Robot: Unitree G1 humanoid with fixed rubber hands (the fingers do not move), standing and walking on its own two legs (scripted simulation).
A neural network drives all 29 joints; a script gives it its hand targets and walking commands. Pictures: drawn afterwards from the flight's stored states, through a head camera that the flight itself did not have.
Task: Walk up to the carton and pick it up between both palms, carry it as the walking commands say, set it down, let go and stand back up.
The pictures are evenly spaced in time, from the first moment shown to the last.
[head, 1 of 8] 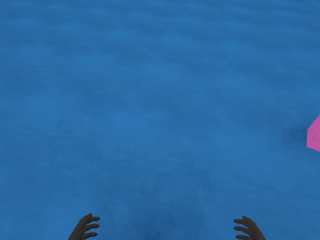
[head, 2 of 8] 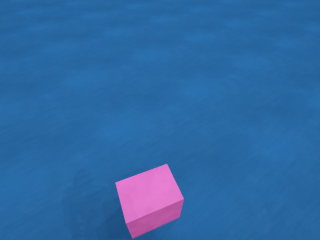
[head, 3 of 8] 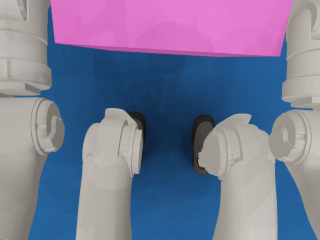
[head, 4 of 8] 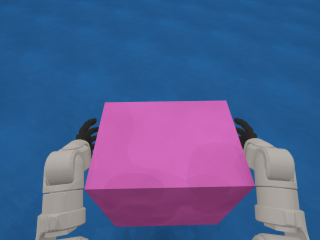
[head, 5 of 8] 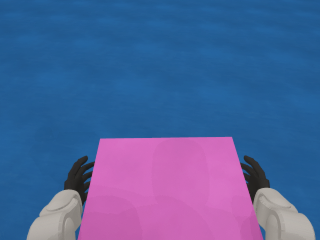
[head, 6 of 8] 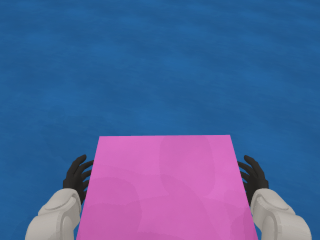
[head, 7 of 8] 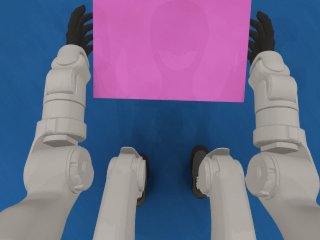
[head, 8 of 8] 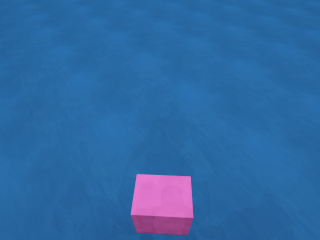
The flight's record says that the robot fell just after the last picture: no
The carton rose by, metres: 0.63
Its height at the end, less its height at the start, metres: +0.00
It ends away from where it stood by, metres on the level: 1.39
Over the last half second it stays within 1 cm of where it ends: yes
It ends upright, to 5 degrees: yes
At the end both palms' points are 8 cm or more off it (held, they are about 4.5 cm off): yes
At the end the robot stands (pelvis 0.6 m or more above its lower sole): yes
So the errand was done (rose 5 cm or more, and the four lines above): yes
